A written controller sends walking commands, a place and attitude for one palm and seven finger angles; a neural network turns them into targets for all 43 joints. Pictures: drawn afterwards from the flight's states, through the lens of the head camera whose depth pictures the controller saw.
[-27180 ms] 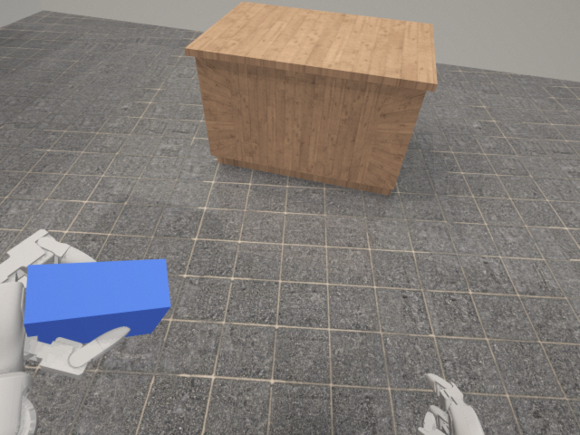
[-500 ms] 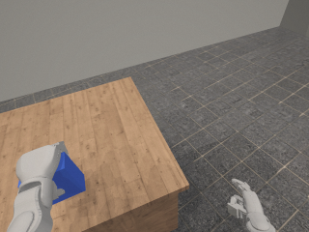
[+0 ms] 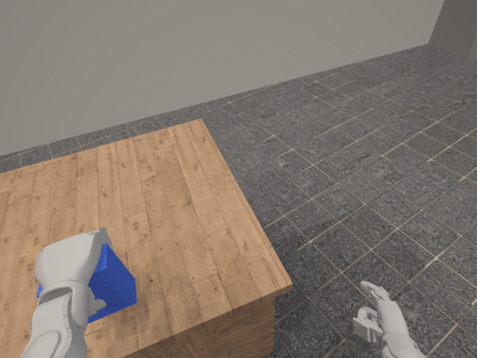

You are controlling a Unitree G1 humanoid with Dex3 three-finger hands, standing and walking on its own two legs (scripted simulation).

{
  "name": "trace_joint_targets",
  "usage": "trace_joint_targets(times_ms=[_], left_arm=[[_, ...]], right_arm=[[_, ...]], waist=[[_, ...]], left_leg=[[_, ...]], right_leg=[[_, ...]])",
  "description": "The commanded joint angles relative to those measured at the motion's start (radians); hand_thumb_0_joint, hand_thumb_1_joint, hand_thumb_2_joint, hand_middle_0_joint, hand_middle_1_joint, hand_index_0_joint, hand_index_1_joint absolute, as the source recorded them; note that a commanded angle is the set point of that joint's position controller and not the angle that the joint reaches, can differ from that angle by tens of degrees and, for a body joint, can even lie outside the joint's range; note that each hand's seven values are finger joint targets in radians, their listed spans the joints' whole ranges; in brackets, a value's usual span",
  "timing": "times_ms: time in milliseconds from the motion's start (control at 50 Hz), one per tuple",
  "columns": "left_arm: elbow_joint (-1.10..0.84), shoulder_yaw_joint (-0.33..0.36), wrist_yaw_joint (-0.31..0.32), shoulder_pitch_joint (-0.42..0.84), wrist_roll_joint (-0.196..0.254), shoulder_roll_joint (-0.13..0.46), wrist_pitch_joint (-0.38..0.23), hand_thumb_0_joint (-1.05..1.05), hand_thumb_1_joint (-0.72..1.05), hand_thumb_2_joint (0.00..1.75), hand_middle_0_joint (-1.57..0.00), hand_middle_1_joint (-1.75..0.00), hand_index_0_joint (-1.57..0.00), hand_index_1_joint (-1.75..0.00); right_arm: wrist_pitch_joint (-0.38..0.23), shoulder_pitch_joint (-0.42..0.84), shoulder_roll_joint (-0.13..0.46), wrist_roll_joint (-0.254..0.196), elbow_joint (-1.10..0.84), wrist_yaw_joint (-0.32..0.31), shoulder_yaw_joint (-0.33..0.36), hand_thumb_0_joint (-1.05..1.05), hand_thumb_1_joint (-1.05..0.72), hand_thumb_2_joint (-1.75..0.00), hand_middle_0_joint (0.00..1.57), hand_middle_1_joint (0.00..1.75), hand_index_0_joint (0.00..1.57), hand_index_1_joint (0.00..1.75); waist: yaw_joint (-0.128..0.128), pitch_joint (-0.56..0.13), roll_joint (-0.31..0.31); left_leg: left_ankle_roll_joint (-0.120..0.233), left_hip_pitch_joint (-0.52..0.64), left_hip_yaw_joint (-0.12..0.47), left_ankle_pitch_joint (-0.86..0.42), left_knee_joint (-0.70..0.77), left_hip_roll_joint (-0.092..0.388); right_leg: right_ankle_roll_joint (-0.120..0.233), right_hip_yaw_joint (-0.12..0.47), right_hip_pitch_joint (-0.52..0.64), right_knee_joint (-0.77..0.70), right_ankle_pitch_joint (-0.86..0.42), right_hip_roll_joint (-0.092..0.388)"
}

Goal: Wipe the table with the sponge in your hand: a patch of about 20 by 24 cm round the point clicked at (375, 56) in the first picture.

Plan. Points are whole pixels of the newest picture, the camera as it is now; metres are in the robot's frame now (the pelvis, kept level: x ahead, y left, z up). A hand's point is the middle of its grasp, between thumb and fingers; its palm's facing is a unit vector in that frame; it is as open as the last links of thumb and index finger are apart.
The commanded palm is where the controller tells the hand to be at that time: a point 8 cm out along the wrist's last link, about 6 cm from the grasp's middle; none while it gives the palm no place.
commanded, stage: move the sponge above the wiping area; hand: left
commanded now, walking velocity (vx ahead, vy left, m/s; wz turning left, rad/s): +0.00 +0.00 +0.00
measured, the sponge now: (97, 291) +0.20 +0.29 +0.00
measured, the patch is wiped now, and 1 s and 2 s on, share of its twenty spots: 0.00 0.00 0.00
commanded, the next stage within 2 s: lower the sponge onto the table in 1.22 s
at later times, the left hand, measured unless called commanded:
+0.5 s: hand (104, 274) +0.22 +0.28 +0.02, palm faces -0.05 -0.11 -0.99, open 9.8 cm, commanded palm +0.20 +0.28 +0.09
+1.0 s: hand (103, 279) +0.22 +0.28 +0.02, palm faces -0.05 -0.11 -0.99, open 9.8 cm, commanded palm +0.19 +0.28 +0.08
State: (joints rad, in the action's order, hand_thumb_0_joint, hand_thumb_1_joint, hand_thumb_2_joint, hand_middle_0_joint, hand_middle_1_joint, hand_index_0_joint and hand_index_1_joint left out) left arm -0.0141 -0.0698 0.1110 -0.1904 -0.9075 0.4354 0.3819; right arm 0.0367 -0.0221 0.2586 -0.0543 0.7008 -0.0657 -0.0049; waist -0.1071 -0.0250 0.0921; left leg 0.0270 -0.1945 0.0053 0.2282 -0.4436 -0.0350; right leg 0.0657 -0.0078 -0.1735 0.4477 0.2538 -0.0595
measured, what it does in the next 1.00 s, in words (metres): stands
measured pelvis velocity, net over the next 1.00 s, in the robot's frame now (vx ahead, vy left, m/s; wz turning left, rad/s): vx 0.01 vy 0.00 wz -0.01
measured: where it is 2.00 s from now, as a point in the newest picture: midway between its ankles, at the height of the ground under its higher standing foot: outside the picture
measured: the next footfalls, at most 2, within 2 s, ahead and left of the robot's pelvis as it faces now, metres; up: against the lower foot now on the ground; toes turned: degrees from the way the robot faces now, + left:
none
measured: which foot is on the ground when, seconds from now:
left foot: down 0.00-1.00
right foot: down 0.00-1.00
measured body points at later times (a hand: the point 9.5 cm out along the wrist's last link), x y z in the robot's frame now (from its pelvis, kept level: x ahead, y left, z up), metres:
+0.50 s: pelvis +0.00 +0.01 +0.00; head -0.01 -0.03 +0.45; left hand +0.22 +0.28 +0.08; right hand +0.24 -0.21 -0.09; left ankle +0.01 +0.10 -0.74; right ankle -0.01 -0.08 -0.74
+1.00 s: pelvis +0.01 +0.00 +0.00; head +0.00 -0.04 +0.45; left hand +0.22 +0.28 +0.07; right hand +0.25 -0.22 -0.09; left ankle +0.01 +0.10 -0.74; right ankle -0.01 -0.08 -0.74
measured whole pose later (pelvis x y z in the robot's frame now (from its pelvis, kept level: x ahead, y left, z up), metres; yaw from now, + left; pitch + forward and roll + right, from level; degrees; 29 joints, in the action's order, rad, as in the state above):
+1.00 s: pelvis +0.01 +0.00 +0.00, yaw +0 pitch +0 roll +0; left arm 0.07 -0.12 0.19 -0.18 -0.93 0.38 0.41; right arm 0.06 -0.02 0.26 -0.06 0.71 -0.05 0.01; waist -0.10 -0.04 0.08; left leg 0.03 -0.20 0.00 0.25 -0.46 -0.03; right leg 0.07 0.00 -0.18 0.46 0.27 -0.06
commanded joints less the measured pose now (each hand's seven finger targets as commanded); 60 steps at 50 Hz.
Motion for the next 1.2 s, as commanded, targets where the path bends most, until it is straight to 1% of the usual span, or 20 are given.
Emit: trace_joint_targets(times_ms=[0,20,100,180,200,220,300,320,500,520,580,760,800,860,900,920,980,1000,1040,1180], left_arm=[[-0.195,0.158,0.066,0.218,-0.045,0.248,-0.003,0.0,0.1,1.3,-1.2,-1.6,-1.2,-1.6],[-0.204,0.111,0.068,0.217,-0.04,0.191,-0.007,0.0,0.1,1.3,-1.2,-1.6,-1.2,-1.6],[-0.189,0.15,0.082,0.212,-0.048,0.235,-0.002,0.0,0.1,1.3,-1.2,-1.6,-1.2,-1.6],[-0.145,0.094,0.087,0.241,-0.055,0.179,0.011,0.0,0.1,1.3,-1.2,-1.6,-1.2,-1.6],[-0.158,0.134,0.089,0.231,-0.051,0.219,0.015,0.0,0.1,1.3,-1.2,-1.6,-1.2,-1.6],[-0.166,0.07,0.086,0.234,-0.048,0.151,0.015,0.0,0.1,1.3,-1.2,-1.6,-1.2,-1.6],[-0.125,0.1,0.089,0.298,-0.062,0.202,0.016,0.0,0.1,1.3,-1.2,-1.6,-1.2,-1.6],[-0.134,0.047,0.089,0.306,-0.06,0.14,0.01,0.0,0.1,1.3,-1.2,-1.6,-1.2,-1.6],[-0.104,0.087,0.124,0.247,-0.079,0.161,0.024,0.0,0.1,1.3,-1.2,-1.6,-1.2,-1.6],[-0.104,0.044,0.126,0.235,-0.071,0.109,0.031,0.0,0.1,1.3,-1.2,-1.6,-1.2,-1.6],[-0.055,0.052,0.127,0.258,-0.076,0.127,0.06,0.0,0.1,1.3,-1.2,-1.6,-1.2,-1.6],[-0.1,0.042,0.132,0.28,-0.076,0.124,0.019,0.0,0.1,1.3,-1.2,-1.6,-1.2,-1.6],[-0.117,0.099,0.139,0.252,-0.074,0.179,0.014,0.0,0.1,1.3,-1.2,-1.6,-1.2,-1.6],[-0.12,0.059,0.138,0.2,-0.067,0.123,0.017,0.0,0.1,1.3,-1.2,-1.6,-1.2,-1.6],[-0.105,0.09,0.132,0.188,-0.059,0.158,0.035,0.0,0.1,1.3,-1.2,-1.6,-1.2,-1.6],[-0.114,0.053,0.129,0.198,-0.051,0.113,0.036,0.0,0.1,1.3,-1.2,-1.6,-1.2,-1.6],[-0.116,0.041,0.119,0.2,-0.053,0.112,0.04,0.0,0.1,1.3,-1.2,-1.6,-1.2,-1.6],[-0.132,0.081,0.118,0.207,-0.054,0.159,0.037,0.0,0.1,1.3,-1.2,-1.6,-1.2,-1.6],[-0.152,0.037,0.115,0.208,-0.062,0.114,0.024,0.0,0.1,1.3,-1.2,-1.6,-1.2,-1.6],[-0.134,0.048,0.129,0.241,-0.078,0.129,0.018,0.0,0.1,1.3,-1.2,-1.6,-1.2,-1.6]], right_arm=[[-0.05,0.222,0.107,0.008,-0.171,-0.001,0.035,0.0,-0.9,-0.9,0.2,0.3,0.2,0.3],[-0.053,0.22,0.097,0.004,-0.182,-0.001,0.036,0.0,-0.9,-0.9,0.2,0.3,0.2,0.3],[-0.05,0.223,0.105,0.007,-0.171,0.0,0.037,0.0,-0.9,-0.9,0.2,0.3,0.2,0.3],[-0.049,0.223,0.1,0.003,-0.166,0.002,0.036,0.0,-0.9,-0.9,0.2,0.3,0.2,0.3],[-0.045,0.226,0.105,0.003,-0.166,0.003,0.036,0.0,-0.9,-0.9,0.2,0.3,0.2,0.3],[-0.046,0.226,0.094,0.0,-0.177,0.003,0.035,0.0,-0.9,-0.9,0.2,0.3,0.2,0.3],[-0.044,0.223,0.105,0.003,-0.161,-0.003,0.035,0.0,-0.9,-0.9,0.2,0.3,0.2,0.3],[-0.047,0.217,0.095,0.0,-0.174,-0.002,0.035,0.0,-0.9,-0.9,0.2,0.3,0.2,0.3],[-0.037,0.219,0.103,0.005,-0.168,0.016,0.04,0.0,-0.9,-0.9,0.2,0.3,0.2,0.3],[-0.036,0.214,0.095,0.002,-0.177,0.018,0.039,0.0,-0.9,-0.9,0.2,0.3,0.2,0.3],[-0.026,0.226,0.102,-0.004,-0.164,0.017,0.036,0.0,-0.9,-0.9,0.2,0.3,0.2,0.3],[-0.038,0.21,0.095,0.003,-0.17,0.01,0.043,0.0,-0.9,-0.9,0.2,0.3,0.2,0.3],[-0.038,0.209,0.101,0.008,-0.165,0.009,0.044,0.0,-0.9,-0.9,0.2,0.3,0.2,0.3],[-0.038,0.211,0.096,0.005,-0.17,0.016,0.047,0.0,-0.9,-0.9,0.2,0.3,0.2,0.3],[-0.03,0.221,0.106,0.003,-0.161,0.017,0.043,0.0,-0.9,-0.9,0.2,0.3,0.2,0.3],[-0.029,0.215,0.098,-0.001,-0.17,0.018,0.044,0.0,-0.9,-0.9,0.2,0.3,0.2,0.3],[-0.03,0.223,0.099,-0.001,-0.171,0.017,0.044,0.0,-0.9,-0.9,0.2,0.3,0.2,0.3],[-0.028,0.222,0.104,0.001,-0.167,0.015,0.045,0.0,-0.9,-0.9,0.2,0.3,0.2,0.3],[-0.033,0.22,0.096,0.003,-0.176,0.017,0.045,0.0,-0.9,-0.9,0.2,0.3,0.2,0.3],[-0.034,0.223,0.096,0.003,-0.166,0.014,0.043,0.0,-0.9,-0.9,0.2,0.3,0.2,0.3]], waist=[[-0.007,-0.173,-0.041],[0.003,-0.176,-0.038],[-0.012,-0.186,-0.025],[0.002,-0.172,-0.052],[-0.008,-0.177,-0.026],[0.004,-0.175,-0.016],[0.002,-0.168,-0.032],[0.013,-0.172,-0.035],[-0.017,-0.219,-0.033],[-0.005,-0.21,-0.046],[-0.001,-0.176,-0.084],[0.006,-0.211,-0.036],[-0.01,-0.237,-0.024],[-0.002,-0.211,-0.052],[-0.006,-0.186,-0.055],[0.007,-0.19,-0.063],[0.005,-0.185,-0.069],[-0.001,-0.192,-0.056],[0.004,-0.196,-0.055],[0.001,-0.183,-0.043]], left_leg=[[0.024,0.064,0.078,-0.201,0.037,-0.003],[0.027,0.063,0.068,-0.197,0.035,0.0],[0.022,0.066,0.084,-0.208,0.037,-0.002],[0.023,0.058,0.069,-0.197,0.031,0.001],[0.02,0.058,0.083,-0.188,0.042,-0.001],[0.022,0.06,0.074,-0.187,0.041,0.002],[0.022,0.06,0.082,-0.154,0.041,-0.001],[0.023,0.057,0.08,-0.152,0.042,0.003],[0.014,0.057,0.083,-0.226,0.028,0.004],[0.016,0.045,0.076,-0.222,0.028,0.005],[0.019,0.032,0.068,-0.208,0.022,0.002],[0.029,0.06,0.065,-0.235,0.004,-0.003],[0.026,0.064,0.07,-0.256,0.006,-0.005],[0.027,0.056,0.06,-0.269,0.001,-0.002],[0.023,0.048,0.07,-0.252,0.011,-0.005],[0.026,0.044,0.06,-0.246,0.015,0.001],[0.028,0.053,0.058,-0.24,0.012,-0.001],[0.027,0.059,0.069,-0.238,0.016,-0.004],[0.03,0.066,0.066,-0.25,0.009,-0.002],[0.025,0.064,0.072,-0.222,0.016,-0.002]], right_leg=[[0.014,0.143,0.022,-0.08,-0.189,0.039],[0.008,0.125,0.025,-0.074,-0.188,0.044],[0.018,0.14,0.027,-0.073,-0.187,0.036],[0.01,0.121,0.007,-0.075,-0.187,0.04],[0.019,0.138,0.016,-0.074,-0.166,0.034],[0.012,0.112,0.014,-0.069,-0.163,0.04],[0.017,0.134,-0.01,-0.083,-0.121,0.031],[0.011,0.107,-0.008,-0.069,-0.117,0.036],[0.024,0.128,0.018,-0.043,-0.208,0.029],[0.017,0.106,0.025,-0.039,-0.212,0.035],[0.015,0.118,0.005,-0.054,-0.216,0.036],[0.016,0.125,0.021,-0.046,-0.263,0.038],[0.022,0.143,0.048,-0.04,-0.29,0.034],[0.015,0.133,0.044,-0.044,-0.323,0.041],[0.02,0.15,0.04,-0.054,-0.301,0.036],[0.012,0.125,0.044,-0.046,-0.299,0.042],[0.01,0.127,0.031,-0.057,-0.289,0.043],[0.017,0.146,0.039,-0.058,-0.275,0.036],[0.014,0.128,0.029,-0.053,-0.281,0.04],[0.017,0.132,0.01,-0.062,-0.232,0.037]])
